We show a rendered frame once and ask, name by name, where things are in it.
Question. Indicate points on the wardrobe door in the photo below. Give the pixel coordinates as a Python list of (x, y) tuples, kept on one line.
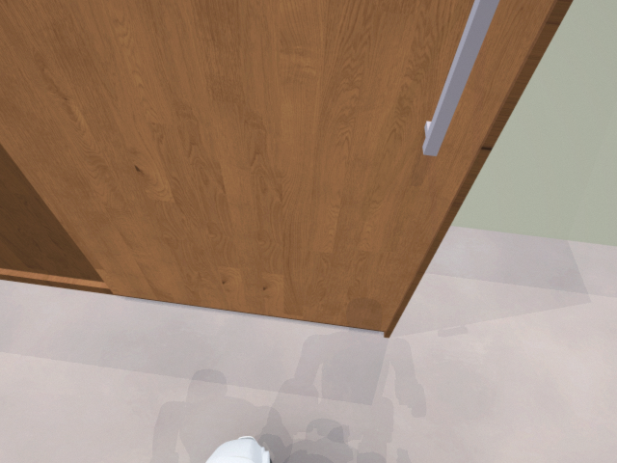
[(31, 237), (259, 156)]

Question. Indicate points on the handle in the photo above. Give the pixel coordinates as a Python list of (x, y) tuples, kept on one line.
[(480, 18)]

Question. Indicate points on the robot left thigh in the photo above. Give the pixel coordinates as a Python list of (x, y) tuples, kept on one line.
[(240, 451)]

